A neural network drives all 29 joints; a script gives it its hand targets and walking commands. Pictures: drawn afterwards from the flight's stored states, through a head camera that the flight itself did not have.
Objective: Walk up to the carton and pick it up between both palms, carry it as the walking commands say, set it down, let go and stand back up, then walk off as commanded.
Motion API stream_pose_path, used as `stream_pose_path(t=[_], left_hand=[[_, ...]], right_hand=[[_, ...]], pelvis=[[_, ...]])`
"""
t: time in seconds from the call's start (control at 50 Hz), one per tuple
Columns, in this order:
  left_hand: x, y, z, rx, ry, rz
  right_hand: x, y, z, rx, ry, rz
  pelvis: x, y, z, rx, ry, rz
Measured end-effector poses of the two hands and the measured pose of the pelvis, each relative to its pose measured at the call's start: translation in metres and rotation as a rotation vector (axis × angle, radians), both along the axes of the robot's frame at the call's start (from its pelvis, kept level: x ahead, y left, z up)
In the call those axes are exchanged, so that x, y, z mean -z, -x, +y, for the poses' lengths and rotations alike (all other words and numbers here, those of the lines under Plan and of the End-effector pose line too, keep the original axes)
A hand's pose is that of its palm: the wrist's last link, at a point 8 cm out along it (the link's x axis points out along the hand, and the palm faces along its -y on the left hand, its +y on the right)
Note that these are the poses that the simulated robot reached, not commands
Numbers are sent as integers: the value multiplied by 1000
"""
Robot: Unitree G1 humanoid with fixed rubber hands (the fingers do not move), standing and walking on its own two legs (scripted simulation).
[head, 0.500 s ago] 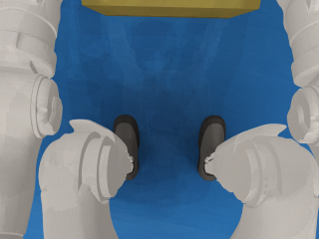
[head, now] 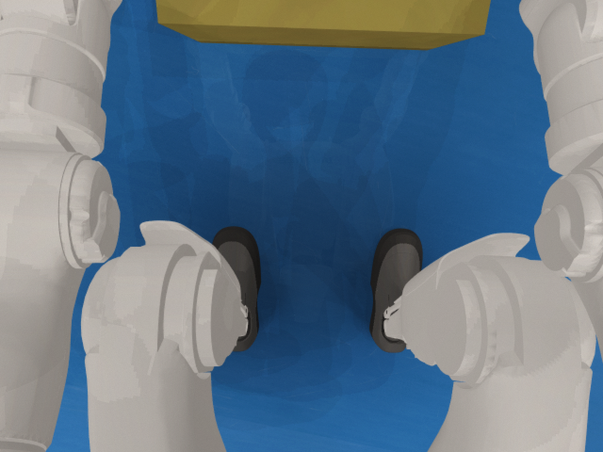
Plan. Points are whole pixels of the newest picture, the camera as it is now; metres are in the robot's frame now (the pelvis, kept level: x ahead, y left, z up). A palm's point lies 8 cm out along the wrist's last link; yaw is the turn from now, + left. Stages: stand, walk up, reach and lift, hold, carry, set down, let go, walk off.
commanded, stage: reach and lift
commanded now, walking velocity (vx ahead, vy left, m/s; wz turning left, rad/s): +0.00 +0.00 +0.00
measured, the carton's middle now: out of the picture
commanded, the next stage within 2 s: none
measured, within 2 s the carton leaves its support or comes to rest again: leaves its support in 0.34 s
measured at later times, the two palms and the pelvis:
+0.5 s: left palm out of the picture +0.56 +0.22 -0.14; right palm out of the picture +0.56 -0.15 -0.15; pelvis -0.02 +0.00 +0.02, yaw +1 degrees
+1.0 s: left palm out of the picture +0.55 +0.22 -0.11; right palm out of the picture +0.56 -0.15 -0.11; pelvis -0.02 +0.00 +0.05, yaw +2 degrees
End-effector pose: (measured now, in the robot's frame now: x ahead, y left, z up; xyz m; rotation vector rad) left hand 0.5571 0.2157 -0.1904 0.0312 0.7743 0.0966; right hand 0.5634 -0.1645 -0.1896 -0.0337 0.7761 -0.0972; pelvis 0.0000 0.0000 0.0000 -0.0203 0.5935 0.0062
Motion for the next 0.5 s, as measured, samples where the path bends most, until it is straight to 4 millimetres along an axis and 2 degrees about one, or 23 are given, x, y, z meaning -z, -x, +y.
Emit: stream_pose_path(t=[0.3,0.38,0.5], left_hand=[[-9,9,1,-4,-70,31],[-21,10,4,-16,-91,31],[-48,2,6,-32,-101,4]], right_hand=[[-5,4,7,9,41,21],[-14,6,13,2,51,20],[-38,0,16,4,62,-9]], pelvis=[[-7,4,-2,-6,-1,-3],[-12,8,-3,-13,-1,-11],[-20,16,-3,-23,2,-20]])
